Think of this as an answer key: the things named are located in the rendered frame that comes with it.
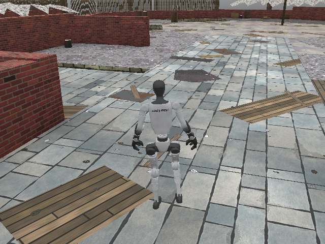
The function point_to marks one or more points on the robot right forearm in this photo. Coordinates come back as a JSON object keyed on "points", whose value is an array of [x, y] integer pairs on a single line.
{"points": [[189, 132]]}

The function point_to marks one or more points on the robot left hand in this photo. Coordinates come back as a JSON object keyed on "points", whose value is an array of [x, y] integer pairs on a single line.
{"points": [[139, 143]]}

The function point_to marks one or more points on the right robot upper arm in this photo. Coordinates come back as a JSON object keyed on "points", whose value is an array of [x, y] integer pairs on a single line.
{"points": [[179, 112]]}

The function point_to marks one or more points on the robot left forearm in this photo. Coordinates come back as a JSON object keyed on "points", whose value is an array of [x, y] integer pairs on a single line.
{"points": [[136, 134]]}

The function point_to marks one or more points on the humanoid robot head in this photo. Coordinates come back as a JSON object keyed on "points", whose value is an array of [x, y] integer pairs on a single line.
{"points": [[159, 89]]}

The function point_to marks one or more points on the left robot foot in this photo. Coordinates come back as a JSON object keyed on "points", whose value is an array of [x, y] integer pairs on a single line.
{"points": [[156, 204]]}

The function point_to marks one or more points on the left robot upper arm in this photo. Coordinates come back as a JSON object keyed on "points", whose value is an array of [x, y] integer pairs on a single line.
{"points": [[144, 108]]}

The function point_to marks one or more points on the robot right hand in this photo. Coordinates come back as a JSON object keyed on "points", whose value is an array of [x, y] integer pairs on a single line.
{"points": [[193, 142]]}

